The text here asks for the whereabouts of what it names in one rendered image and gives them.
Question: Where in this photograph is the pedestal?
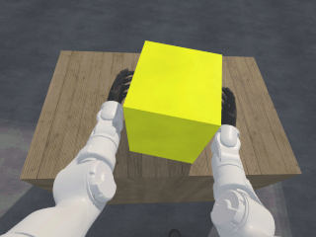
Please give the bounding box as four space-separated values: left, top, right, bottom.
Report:
20 50 302 205

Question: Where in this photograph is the robot right upper arm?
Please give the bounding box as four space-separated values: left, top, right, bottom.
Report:
210 190 279 237

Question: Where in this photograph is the right robot hand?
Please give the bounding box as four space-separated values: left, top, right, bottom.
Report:
221 86 237 127

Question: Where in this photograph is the robot left upper arm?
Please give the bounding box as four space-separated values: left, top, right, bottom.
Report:
0 160 117 237

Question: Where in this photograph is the carton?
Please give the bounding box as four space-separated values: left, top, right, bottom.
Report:
122 40 222 164

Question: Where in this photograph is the left robot hand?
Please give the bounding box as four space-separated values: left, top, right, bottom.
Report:
107 68 135 104

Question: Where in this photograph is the robot left forearm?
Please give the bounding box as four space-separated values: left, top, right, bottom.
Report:
52 101 123 194

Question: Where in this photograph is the robot right forearm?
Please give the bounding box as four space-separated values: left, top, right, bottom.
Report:
210 124 263 206

